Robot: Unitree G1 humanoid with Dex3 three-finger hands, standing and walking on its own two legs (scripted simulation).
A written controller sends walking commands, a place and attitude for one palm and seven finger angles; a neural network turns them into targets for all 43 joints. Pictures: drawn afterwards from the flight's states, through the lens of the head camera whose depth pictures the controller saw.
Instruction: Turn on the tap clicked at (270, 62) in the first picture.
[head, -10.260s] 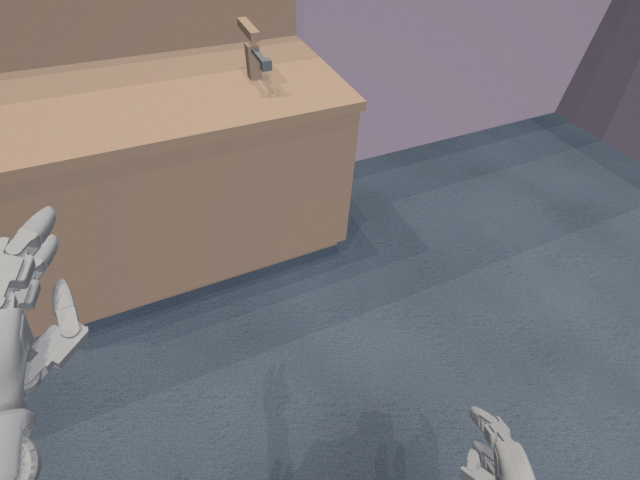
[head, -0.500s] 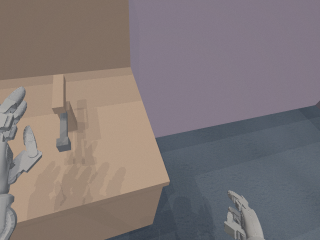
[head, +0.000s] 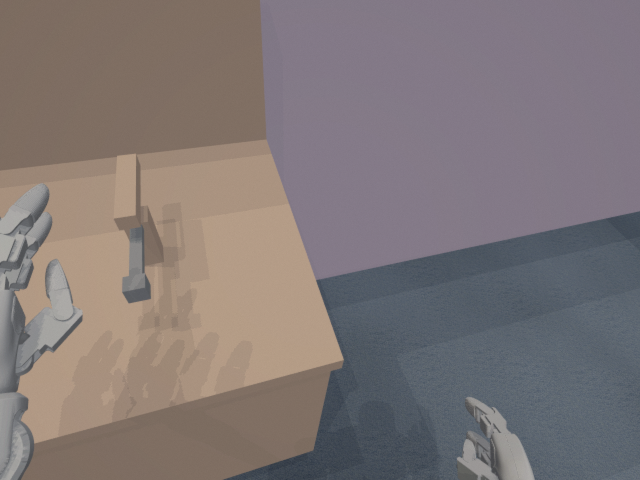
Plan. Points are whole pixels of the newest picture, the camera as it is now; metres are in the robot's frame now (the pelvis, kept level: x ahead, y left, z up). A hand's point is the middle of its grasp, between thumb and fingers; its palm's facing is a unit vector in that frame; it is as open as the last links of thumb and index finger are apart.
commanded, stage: shuffle to correct the standing spot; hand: left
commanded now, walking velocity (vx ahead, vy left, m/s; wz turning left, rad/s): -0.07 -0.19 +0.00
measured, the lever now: (136, 288) +0.33 +0.28 +0.02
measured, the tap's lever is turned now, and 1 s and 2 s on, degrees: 0 0 0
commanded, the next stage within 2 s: come to a stop and stand still in 0.14 s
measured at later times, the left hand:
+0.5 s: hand (126, 318) +0.22 +0.20 +0.15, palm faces +0.36 -0.86 -0.37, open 7.4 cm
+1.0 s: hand (80, 328) +0.21 +0.24 +0.15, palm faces +0.31 -0.87 -0.39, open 7.4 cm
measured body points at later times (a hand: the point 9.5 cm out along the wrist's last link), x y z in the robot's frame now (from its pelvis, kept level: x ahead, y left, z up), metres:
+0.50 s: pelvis +0.01 -0.04 +0.00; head +0.02 -0.03 +0.45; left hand +0.20 +0.25 +0.17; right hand +0.18 -0.28 -0.08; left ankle +0.05 +0.08 -0.74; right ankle -0.03 -0.16 -0.74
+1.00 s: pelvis -0.01 +0.00 +0.00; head +0.00 +0.03 +0.44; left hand +0.19 +0.29 +0.17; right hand +0.17 -0.22 -0.06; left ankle +0.05 +0.08 -0.74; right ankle -0.03 -0.16 -0.74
